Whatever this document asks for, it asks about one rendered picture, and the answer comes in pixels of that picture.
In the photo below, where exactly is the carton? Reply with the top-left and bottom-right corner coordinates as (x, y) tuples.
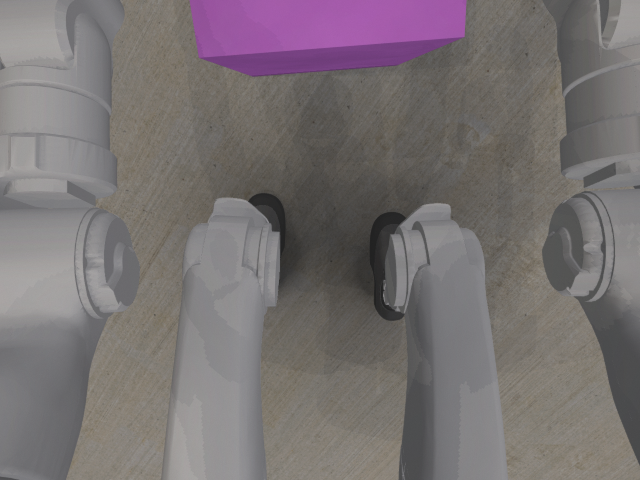
(190, 0), (466, 77)

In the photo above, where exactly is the robot left forearm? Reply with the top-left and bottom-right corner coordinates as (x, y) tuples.
(0, 0), (125, 210)

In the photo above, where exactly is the left robot upper arm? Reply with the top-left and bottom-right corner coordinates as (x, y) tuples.
(0, 207), (140, 480)

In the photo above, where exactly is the right robot upper arm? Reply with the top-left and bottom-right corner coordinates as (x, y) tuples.
(542, 189), (640, 465)

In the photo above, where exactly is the robot right forearm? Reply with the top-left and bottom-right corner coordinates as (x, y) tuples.
(543, 0), (640, 189)

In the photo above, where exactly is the robot left thigh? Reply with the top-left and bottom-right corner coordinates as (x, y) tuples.
(161, 215), (280, 480)

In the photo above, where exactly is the left robot shin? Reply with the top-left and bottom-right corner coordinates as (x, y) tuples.
(182, 198), (269, 284)

